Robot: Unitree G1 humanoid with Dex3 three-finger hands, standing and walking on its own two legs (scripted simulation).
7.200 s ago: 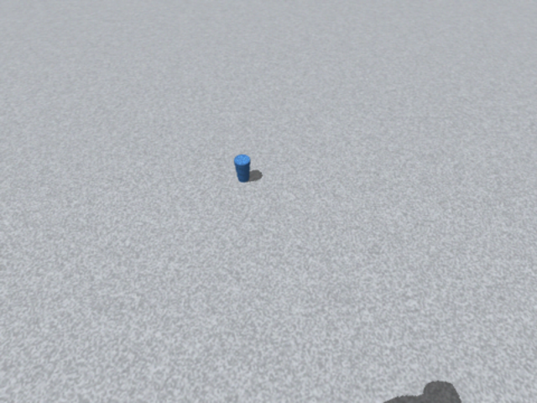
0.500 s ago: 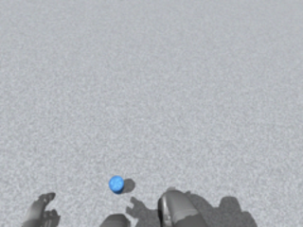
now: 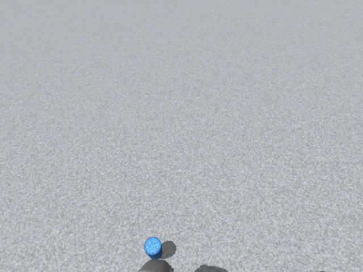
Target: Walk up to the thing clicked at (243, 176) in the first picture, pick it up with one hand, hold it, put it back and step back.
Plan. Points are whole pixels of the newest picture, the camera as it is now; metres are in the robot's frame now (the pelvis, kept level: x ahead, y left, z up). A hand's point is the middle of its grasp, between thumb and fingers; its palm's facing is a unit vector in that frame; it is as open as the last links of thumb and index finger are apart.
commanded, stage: walk up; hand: left
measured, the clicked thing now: (154, 250) +0.37 +0.20 -0.70
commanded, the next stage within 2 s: none
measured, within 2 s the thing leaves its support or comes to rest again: neither
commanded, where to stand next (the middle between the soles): +0.04 +0.00 m, yaw -1 degrees
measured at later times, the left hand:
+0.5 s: hand out of the picture +0.09 +0.25 -0.19, palm faces -0.08 -0.93 -0.36, open 7.3 cm
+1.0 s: hand out of the picture -0.02 +0.32 -0.15, palm faces +0.03 -0.90 -0.44, open 7.3 cm
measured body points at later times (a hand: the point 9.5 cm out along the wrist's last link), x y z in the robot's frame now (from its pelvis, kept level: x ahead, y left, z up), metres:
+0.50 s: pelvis -0.02 -0.01 -0.04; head +0.03 -0.01 +0.40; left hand +0.09 +0.30 -0.16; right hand +0.09 -0.35 -0.13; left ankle +0.14 +0.15 -0.73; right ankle -0.05 -0.15 -0.74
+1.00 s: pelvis +0.01 +0.03 -0.02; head +0.03 +0.03 +0.43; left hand -0.02 +0.37 -0.12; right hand +0.12 -0.29 -0.13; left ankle +0.08 +0.15 -0.74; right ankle -0.05 -0.15 -0.72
